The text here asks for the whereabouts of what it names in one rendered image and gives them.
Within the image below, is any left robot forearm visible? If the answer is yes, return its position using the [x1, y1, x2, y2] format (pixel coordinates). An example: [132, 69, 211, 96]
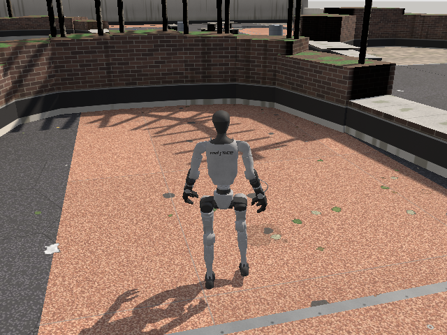
[184, 168, 196, 193]

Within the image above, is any right robot forearm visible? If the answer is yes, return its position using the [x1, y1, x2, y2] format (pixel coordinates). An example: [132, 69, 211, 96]
[249, 169, 265, 199]

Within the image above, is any robot right hand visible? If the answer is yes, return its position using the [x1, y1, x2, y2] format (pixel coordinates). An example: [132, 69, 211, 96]
[251, 196, 267, 213]

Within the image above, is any robot left hand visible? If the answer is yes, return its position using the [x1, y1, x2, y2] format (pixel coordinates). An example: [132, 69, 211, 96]
[182, 191, 198, 204]

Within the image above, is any right robot foot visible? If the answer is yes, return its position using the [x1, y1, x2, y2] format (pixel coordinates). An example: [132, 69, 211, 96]
[239, 263, 249, 276]

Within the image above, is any left robot upper arm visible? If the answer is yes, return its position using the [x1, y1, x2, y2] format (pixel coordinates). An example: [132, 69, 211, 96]
[189, 141, 207, 179]

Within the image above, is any left robot thigh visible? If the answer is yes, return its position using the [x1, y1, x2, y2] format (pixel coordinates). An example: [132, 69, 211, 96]
[200, 195, 215, 246]

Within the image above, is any right robot upper arm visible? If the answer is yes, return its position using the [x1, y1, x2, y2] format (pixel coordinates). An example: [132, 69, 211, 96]
[236, 140, 256, 180]

